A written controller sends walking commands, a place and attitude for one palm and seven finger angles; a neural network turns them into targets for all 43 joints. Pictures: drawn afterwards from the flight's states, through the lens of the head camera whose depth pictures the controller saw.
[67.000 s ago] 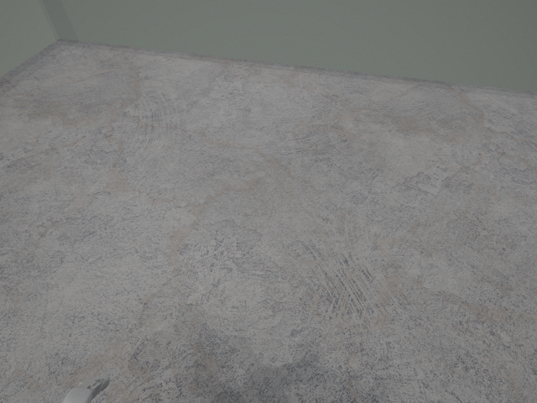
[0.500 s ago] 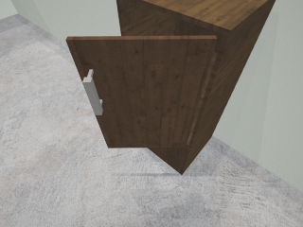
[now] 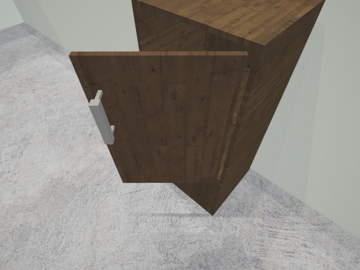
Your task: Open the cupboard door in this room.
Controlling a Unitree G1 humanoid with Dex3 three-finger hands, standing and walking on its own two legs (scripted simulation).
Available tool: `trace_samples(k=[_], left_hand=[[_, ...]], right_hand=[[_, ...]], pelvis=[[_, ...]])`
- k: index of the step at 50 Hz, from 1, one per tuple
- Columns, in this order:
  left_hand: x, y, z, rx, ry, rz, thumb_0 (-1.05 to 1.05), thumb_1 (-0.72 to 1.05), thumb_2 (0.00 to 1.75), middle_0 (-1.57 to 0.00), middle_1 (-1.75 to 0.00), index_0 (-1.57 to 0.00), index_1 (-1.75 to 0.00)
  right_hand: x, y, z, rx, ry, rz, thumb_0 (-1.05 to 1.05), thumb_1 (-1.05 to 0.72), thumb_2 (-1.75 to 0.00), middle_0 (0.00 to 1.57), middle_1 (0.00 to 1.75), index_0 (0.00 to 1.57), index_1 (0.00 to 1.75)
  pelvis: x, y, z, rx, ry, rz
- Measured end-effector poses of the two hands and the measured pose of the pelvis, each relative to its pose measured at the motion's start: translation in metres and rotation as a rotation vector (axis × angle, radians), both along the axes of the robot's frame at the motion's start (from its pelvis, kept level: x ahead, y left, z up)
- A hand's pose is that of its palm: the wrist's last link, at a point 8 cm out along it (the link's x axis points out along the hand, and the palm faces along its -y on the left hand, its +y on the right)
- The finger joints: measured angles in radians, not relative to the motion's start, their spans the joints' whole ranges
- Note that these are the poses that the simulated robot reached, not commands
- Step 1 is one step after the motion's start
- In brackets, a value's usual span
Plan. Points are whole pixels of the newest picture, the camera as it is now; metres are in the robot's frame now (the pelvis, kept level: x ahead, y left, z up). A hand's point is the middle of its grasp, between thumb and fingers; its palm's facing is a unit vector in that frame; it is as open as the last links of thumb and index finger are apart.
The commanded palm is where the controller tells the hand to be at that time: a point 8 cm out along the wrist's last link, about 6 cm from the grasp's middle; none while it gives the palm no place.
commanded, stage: look again from close up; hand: left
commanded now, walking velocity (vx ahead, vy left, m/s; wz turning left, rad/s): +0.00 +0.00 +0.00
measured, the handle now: (104, 118) +0.47 +0.24 +0.05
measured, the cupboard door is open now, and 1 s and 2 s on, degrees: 42 42 42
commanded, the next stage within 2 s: come to a stop and stand still in 0.54 s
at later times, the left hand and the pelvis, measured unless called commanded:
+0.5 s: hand out of the picture +0.00 +0.16 -0.17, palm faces +0.02 -0.98 -0.20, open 7.4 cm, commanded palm none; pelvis -0.01 -0.02 +0.00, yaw +0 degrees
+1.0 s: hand out of the picture -0.03 +0.19 -0.18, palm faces +0.00 -0.98 -0.19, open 7.4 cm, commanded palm none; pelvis -0.05 +0.02 +0.00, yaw +0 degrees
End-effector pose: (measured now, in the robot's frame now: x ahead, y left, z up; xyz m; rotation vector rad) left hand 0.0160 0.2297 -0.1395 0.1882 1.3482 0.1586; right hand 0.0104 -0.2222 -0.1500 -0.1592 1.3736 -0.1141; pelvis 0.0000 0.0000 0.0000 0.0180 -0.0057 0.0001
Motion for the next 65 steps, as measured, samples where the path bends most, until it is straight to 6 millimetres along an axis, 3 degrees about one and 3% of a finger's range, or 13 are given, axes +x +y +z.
trace_samples(k=[19, 34, 39, 44, 56, 65], left_hand=[[-0.023, -0.023, -0.002, -0.02, 0.033, 0.022, 0.0, 0.91, 0.9, -0.2, -0.3, -0.2, -0.3], [-0.03, -0.025, -0.003, -0.027, 0.024, 0.022, 0.0, 0.91, 0.9, -0.2, -0.3, -0.2, -0.3], [-0.04, -0.019, -0.004, -0.012, 0.015, -0.003, 0.0, 0.91, 0.9, -0.2, -0.3, -0.2, -0.3], [-0.049, -0.006, -0.009, -0.028, 0.007, -0.004, 0.0, 0.91, 0.9, -0.2, -0.3, -0.2, -0.3], [-0.071, 0.027, -0.008, -0.031, -0.002, 0.002, 0.0, 0.91, 0.9, -0.2, -0.3, -0.19, -0.3], [-0.098, 0.029, -0.008, -0.042, 0.072, 0.028, 0.0, 0.91, 0.9, -0.2, -0.3, -0.19, -0.3]], right_hand=[[-0.009, -0.014, 0.002, 0.002, 0.024, -0.005, 0.01, -0.92, -0.9, 0.2, 0.3, 0.2, 0.3], [-0.021, -0.014, 0.004, -0.002, 0.025, -0.011, 0.01, -0.92, -0.9, 0.2, 0.3, 0.19, 0.3], [-0.021, -0.012, 0.0, -0.009, -0.019, -0.03, 0.01, -0.92, -0.9, 0.2, 0.3, 0.2, 0.3], [-0.027, 0.003, 0.002, -0.014, -0.075, -0.039, 0.01, -0.92, -0.9, 0.2, 0.3, 0.19, 0.3], [-0.067, 0.037, 0.005, 0.005, -0.022, -0.02, 0.01, -0.92, -0.9, 0.2, 0.3, 0.2, 0.3], [-0.078, 0.044, 0.006, 0.007, 0.022, -0.022, 0.01, -0.91, -0.9, 0.21, 0.3, 0.2, 0.3]], pelvis=[[-0.003, -0.017, 0.001, -0.003, -0.005, 0.004], [-0.012, -0.019, 0.002, -0.006, -0.012, 0.002], [-0.026, -0.007, -0.002, -0.034, -0.015, -0.005], [-0.035, 0.007, -0.004, -0.023, -0.045, -0.003], [-0.055, 0.033, -0.002, -0.015, -0.029, 0.005], [-0.056, 0.038, -0.001, -0.016, -0.017, 0.009]])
